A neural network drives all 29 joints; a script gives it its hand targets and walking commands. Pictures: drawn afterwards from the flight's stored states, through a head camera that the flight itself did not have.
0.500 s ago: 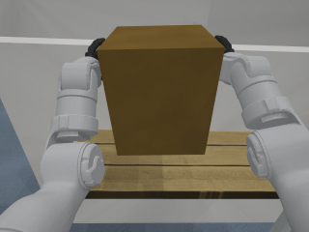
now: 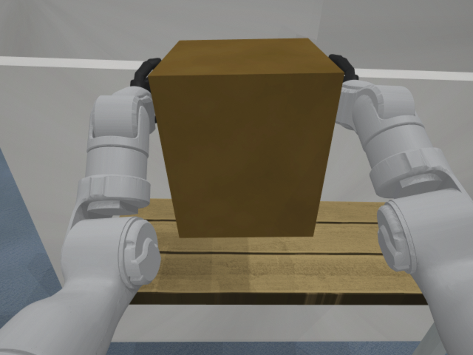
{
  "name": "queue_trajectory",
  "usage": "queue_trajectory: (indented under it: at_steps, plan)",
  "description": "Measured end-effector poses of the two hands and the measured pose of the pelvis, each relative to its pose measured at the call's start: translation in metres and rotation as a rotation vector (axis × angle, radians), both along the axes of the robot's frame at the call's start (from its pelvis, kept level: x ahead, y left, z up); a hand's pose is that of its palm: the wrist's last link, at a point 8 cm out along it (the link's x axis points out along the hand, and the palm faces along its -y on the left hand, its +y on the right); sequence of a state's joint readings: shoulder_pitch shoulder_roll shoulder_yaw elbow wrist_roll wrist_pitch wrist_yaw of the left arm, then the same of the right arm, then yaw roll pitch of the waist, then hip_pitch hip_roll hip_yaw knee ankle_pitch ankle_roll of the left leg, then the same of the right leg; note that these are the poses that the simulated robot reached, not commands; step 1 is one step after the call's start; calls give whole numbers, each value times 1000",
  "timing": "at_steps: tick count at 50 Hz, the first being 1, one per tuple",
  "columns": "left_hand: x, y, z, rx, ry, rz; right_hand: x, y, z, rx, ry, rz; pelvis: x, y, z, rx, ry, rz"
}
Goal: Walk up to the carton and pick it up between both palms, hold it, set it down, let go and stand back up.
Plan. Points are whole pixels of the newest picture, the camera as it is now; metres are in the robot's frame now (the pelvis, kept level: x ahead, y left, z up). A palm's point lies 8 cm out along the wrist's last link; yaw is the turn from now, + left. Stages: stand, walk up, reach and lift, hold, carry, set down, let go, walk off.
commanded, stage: hold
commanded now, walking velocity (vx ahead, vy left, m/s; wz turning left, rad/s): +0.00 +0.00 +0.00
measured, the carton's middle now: (244, 136) +0.37 -0.01 +0.29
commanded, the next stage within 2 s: none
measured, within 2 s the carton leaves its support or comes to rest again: neither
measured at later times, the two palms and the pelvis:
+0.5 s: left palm (143, 103) +0.37 +0.15 +0.34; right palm (344, 99) +0.37 -0.16 +0.35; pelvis +0.00 +0.00 +0.00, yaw +0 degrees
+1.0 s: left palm (142, 103) +0.37 +0.15 +0.34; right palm (344, 98) +0.37 -0.16 +0.35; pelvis +0.00 +0.00 +0.00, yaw +0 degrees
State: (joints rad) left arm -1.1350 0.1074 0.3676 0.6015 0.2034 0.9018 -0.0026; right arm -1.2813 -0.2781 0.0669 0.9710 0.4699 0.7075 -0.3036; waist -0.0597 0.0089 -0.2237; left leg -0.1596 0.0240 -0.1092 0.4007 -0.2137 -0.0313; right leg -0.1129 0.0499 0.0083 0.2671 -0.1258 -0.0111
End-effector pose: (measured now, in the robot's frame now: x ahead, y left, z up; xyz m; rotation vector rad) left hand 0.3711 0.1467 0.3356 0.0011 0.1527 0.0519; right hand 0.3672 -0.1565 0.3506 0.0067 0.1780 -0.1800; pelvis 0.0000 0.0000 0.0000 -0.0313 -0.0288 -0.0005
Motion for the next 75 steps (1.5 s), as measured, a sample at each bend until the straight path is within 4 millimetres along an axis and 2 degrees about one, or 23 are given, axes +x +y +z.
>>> queue_trajectory:
  at_steps: [75]
  plan:
    - [0,1,1,1,-1,2,0,1,0,0,3,2,0,0,0,-1,4,8]
